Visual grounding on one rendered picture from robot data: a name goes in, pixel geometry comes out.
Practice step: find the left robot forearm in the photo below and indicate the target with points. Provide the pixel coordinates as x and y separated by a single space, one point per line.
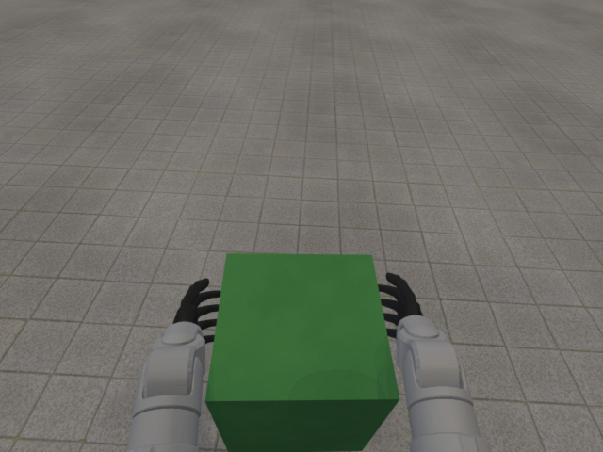
169 395

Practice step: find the right robot hand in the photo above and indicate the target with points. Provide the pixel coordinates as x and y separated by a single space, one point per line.
405 303

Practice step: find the right robot forearm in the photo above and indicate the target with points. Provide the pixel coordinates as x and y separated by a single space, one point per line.
437 391

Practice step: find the carton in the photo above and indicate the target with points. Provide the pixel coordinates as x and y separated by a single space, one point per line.
301 360

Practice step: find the left robot hand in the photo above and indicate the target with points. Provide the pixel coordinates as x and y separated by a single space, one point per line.
188 312

